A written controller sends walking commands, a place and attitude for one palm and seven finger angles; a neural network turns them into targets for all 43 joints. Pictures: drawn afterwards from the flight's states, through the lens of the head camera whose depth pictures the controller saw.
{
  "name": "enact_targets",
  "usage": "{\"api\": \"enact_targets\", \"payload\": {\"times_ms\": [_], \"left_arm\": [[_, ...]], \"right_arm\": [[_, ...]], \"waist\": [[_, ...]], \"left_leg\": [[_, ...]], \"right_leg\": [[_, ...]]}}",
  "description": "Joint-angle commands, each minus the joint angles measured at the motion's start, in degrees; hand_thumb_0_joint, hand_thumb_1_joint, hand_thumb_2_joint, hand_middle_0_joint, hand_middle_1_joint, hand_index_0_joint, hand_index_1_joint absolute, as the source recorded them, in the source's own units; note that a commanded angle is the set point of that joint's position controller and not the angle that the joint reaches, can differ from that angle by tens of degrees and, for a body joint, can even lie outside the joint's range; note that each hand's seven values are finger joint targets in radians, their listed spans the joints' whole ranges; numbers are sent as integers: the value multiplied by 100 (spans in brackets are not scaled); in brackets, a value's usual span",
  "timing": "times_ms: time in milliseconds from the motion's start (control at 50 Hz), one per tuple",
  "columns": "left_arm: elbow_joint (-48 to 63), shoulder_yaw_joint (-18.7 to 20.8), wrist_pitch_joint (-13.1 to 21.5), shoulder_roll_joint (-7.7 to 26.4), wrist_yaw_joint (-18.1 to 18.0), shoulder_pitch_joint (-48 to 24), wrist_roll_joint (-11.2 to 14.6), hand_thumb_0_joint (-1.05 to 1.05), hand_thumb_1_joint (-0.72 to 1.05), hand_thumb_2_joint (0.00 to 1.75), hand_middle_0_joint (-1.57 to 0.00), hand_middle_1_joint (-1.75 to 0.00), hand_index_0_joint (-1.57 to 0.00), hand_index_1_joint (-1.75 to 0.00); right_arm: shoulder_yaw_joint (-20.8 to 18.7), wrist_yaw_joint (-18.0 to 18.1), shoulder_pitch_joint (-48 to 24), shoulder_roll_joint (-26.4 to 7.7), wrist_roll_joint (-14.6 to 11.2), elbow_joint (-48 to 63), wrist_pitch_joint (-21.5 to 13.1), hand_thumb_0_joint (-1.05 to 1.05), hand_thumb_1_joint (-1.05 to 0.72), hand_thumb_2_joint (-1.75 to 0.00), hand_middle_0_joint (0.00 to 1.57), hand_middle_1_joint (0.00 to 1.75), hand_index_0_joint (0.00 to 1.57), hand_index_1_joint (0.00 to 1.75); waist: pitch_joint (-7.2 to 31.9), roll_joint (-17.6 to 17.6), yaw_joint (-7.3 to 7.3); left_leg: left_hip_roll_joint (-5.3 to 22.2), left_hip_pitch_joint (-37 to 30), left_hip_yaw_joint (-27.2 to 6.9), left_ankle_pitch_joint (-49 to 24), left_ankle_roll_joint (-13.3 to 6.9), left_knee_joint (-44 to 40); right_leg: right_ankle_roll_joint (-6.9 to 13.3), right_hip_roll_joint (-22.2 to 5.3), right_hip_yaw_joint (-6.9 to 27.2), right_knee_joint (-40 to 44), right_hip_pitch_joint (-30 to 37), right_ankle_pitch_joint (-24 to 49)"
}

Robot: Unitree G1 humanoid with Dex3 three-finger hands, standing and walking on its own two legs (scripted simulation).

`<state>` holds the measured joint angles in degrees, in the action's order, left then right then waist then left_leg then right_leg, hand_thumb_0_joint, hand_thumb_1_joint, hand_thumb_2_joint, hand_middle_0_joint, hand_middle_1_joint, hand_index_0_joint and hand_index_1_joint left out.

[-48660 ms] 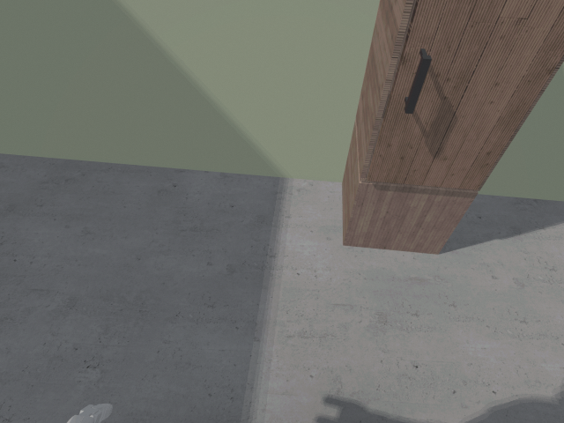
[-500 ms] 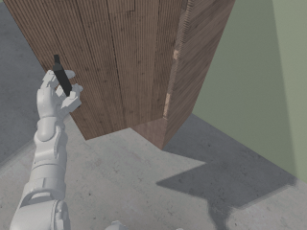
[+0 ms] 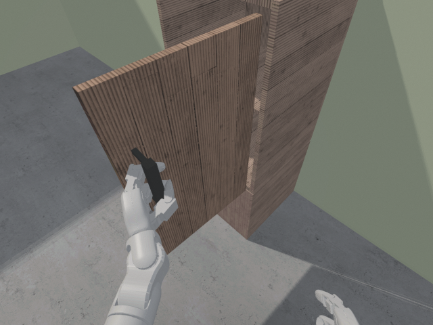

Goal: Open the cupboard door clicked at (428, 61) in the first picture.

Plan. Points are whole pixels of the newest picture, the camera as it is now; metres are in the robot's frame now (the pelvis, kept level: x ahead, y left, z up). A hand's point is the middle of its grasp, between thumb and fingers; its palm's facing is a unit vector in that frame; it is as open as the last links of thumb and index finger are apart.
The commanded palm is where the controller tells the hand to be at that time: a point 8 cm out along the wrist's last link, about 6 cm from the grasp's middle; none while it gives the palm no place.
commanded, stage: open thumb and fingers to let go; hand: left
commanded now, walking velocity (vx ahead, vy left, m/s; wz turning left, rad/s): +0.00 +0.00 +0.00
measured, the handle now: (151, 182) +0.37 +0.14 +0.07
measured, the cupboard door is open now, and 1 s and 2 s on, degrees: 87 88 90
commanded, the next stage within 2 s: slide the hand sideways off the handle in 0.90 s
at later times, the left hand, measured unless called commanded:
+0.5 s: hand (178, 198) +0.33 +0.08 +0.08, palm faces +0.36 -0.93 +0.02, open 10.6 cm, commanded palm +0.28 +0.13 +0.07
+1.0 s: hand (175, 198) +0.33 +0.09 +0.07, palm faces +0.32 -0.95 +0.01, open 14.8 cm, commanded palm +0.29 +0.13 +0.07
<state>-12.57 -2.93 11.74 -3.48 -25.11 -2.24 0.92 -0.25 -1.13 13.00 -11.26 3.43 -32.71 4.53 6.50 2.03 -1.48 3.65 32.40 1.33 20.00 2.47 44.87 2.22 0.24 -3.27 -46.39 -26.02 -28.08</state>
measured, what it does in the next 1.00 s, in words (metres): stands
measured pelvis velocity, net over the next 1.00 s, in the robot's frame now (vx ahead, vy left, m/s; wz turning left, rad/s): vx -0.03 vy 0.02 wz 0.02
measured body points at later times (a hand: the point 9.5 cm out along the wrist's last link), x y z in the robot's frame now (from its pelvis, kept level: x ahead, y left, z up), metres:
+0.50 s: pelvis -0.01 -0.01 +0.00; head +0.01 -0.04 +0.45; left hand +0.30 +0.13 +0.08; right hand +0.14 -0.23 -0.12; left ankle +0.02 +0.15 -0.70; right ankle -0.05 -0.09 -0.70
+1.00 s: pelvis -0.03 +0.02 -0.01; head +0.00 +0.01 +0.44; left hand +0.31 +0.14 +0.07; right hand +0.12 -0.20 -0.12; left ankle +0.02 +0.15 -0.70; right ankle -0.05 -0.09 -0.70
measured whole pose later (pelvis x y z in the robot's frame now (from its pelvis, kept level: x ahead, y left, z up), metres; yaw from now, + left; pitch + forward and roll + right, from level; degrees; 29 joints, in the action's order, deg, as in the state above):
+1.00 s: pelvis -0.03 +0.02 -0.01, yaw +1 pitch +8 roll +0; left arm -22.1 -7.4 13.1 -5.2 -31.2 -13.1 -2.5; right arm -0.1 -0.1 11.2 -10.3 4.0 -37.2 3.5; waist 5.9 2.0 -0.7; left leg 2.6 37.6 0.4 19.3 1.1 48.7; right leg 1.1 -0.7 -4.0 -49.5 -30.3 -27.4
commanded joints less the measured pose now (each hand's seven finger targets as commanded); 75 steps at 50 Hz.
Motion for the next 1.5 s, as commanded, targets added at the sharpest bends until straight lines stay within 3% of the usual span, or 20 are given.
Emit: {"api": "enact_targets", "payload": {"times_ms": [0,40,60,120,280,460,500,700,820,860,980,1000,1020,1040,1100,1140,1180,1220,1340,1480], "left_arm": [[1675,-382,462,-157,-337,-1165,-308,0,90,90,-40,-135,-40,-135],[1595,-610,399,-335,-484,-1319,-460,0,90,90,-40,-135,-40,-135],[1520,-486,409,-108,-570,-1932,-555,0,90,90,-40,-135,-40,-135],[1234,-258,398,99,-616,-1993,-632,0,69,81,-38,-133,-38,-133],[733,-69,490,51,-178,-2157,-110,0,13,57,-35,-127,-35,-127],[524,-132,639,20,-323,-2536,-270,0,-50,30,-30,-120,-30,-120],[522,-83,662,38,-352,-2530,-267,0,-50,30,-30,-120,-30,-120],[561,-168,602,-114,-555,-2554,-364,0,-50,30,-22,-70,-22,-70],[362,-72,424,-34,-725,-2711,-428,0,-50,30,-17,-40,-17,-40],[368,-280,389,-270,-714,-2941,-375,0,-50,30,-15,-30,-15,-30],[23,-295,312,-353,-878,-3373,-384,0,-50,30,-15,-30,-15,-30],[20,-1522,555,71,379,-3035,-1036,0,-50,30,-15,-30,-15,-30],[338,-1128,801,459,1061,-3473,-810,0,-50,30,-15,-30,-15,-30],[526,-1148,997,577,1565,-3554,-689,0,-50,30,-15,-30,-15,-30],[230,-1082,1020,519,2738,-3474,190,0,-50,30,-15,-30,-15,-30],[-81,-865,817,254,2873,-3296,824,0,-50,30,-15,-30,-15,-30],[-207,-409,685,448,2703,-3224,1049,0,-50,30,-15,-30,-15,-30],[-28,-149,747,669,2476,-2984,912,0,-50,30,-15,-30,-15,-30],[389,-198,999,806,2175,-2278,383,0,-50,30,-15,-30,-15,-30],[1159,-120,860,1003,2282,-1637,445,0,-50,30,-15,-30,-15,-30]], "right_arm": [[-227,11,-417,-514,15,761,-345,0,-90,-90,20,30,20,30],[-246,11,-421,-511,25,709,-383,0,-90,-90,20,30,20,30],[-236,45,-426,-529,28,564,-371,0,-90,-90,20,30,20,30],[-257,131,-460,-506,35,471,-344,0,-90,-90,20,30,20,30],[-197,213,-492,-483,-21,362,-407,0,-90,-90,20,30,20,30],[-219,123,-466,-514,6,372,-464,0,-90,-90,20,30,20,30],[-220,136,-487,-500,16,396,-468,0,-90,-90,20,30,20,30],[-244,83,-468,-494,28,426,-464,0,-90,-90,20,30,20,30],[-223,127,-513,-510,45,413,-381,0,-90,-90,20,30,20,30],[-193,129,-586,-481,22,404,-365,0,-90,-90,20,30,20,30],[-172,158,-634,-484,24,289,-370,0,-90,-90,20,30,20,30],[-171,152,-217,-640,-8,184,-323,0,-90,-90,20,30,20,30],[-247,186,-106,-679,-80,373,-314,0,-90,-90,20,30,20,30],[-223,235,-189,-648,-122,436,-367,0,-90,-90,20,30,20,30],[-117,328,-236,-683,-342,562,-520,0,-90,-90,20,30,20,30],[-60,342,-329,-688,-429,565,-632,0,-90,-90,20,30,20,30],[-49,321,-334,-747,-442,546,-714,0,-90,-90,20,30,20,30],[-71,234,-294,-761,-410,600,-781,0,-90,-90,20,30,20,30],[-150,15,-235,-741,-339,805,-801,0,-90,-90,20,30,20,30],[-119,73,-385,-721,-381,983,-761,0,-90,-90,20,30,20,30]], "waist": [[1307,-566,46],[1226,-696,-28],[1185,-701,-138],[1312,-950,-59],[1279,-851,33],[1217,-791,-10],[1319,-818,39],[1467,-572,108],[1363,-736,76],[1256,-481,20],[1233,-475,-50],[949,-807,-533],[1438,-613,-393],[1646,-235,-332],[1454,-114,-343],[1079,-313,-267],[939,-560,-119],[1074,-374,69],[1192,-354,112],[1114,-283,141]], "left_leg": [[-345,-977,44,-1543,-290,-72],[-341,-864,6,-1360,-298,-13],[-333,-810,-27,-1286,-307,48],[-368,-690,-39,-1134,-321,62],[-403,-712,-54,-1072,-301,-57],[-389,-707,-55,-964,-322,-44],[-400,-691,-47,-952,-324,-46],[-352,-826,-30,-1142,-307,-36],[-330,-732,-56,-1029,-311,-58],[-330,-778,-56,-918,-294,-85],[-325,-745,-136,-601,-276,-107],[-311,-949,-160,-700,-371,-96],[-336,-1043,-160,-892,-417,-43],[-350,-1272,-146,-1002,-417,-17],[-344,-1490,-254,-704,-379,-160],[-321,-1357,-307,-357,-328,-324],[-339,-1140,-324,-143,-307,-435],[-357,-1159,-305,-252,-284,-471],[-295,-1126,-235,-451,-299,-384],[-287,-1100,-146,-529,-314,-407]], "right_leg": [[-285,-114,235,616,296,3566],[-302,-142,285,646,143,3325],[-298,-178,327,636,-8,3197],[-337,-235,464,737,80,3027],[-391,-278,503,848,218,3187],[-319,-203,393,801,-78,2610],[-325,-209,422,806,-19,2596],[-175,-42,184,606,-173,2271],[-155,4,149,648,-263,1935],[-138,11,111,662,-397,1726],[-111,51,32,631,-649,1219],[-114,45,169,623,-835,1640],[-74,12,182,559,-670,1964],[-70,1,216,503,-656,2103],[-74,82,81,630,-767,1693],[-105,136,-31,751,-824,1303],[-124,149,-77,791,-755,1046],[-90,145,-90,706,-641,1055],[-79,145,-55,529,-654,1170],[-98,148,9,596,-454,1324]]}}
